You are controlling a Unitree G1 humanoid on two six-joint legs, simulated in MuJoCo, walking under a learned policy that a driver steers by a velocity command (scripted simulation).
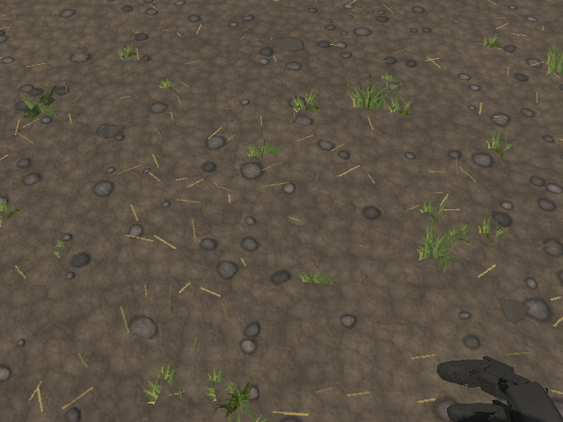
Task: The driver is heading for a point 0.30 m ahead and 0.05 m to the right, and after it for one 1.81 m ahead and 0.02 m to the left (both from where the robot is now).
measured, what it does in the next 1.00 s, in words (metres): walks ahead: left foot, then right foot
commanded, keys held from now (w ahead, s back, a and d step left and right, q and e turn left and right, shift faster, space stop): w+e+shift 0.06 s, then e+shift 0.22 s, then q+shift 0.72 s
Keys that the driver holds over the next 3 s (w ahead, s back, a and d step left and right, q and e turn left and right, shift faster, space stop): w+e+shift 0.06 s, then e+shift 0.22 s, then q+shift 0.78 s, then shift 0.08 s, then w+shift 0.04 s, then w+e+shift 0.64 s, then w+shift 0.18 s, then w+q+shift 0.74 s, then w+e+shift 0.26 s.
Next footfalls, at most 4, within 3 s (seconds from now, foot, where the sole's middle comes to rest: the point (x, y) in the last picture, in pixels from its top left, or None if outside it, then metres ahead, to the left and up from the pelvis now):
0.16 left None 0.39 0.17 -0.77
0.52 right None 0.50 -0.13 -0.77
0.86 left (245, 405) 0.52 0.15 -0.77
1.46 right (337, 381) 0.60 -0.06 -0.77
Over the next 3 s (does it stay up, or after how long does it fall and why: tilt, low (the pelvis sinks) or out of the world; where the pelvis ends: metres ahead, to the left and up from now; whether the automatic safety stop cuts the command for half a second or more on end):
stays up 1.83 -0.07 -0.01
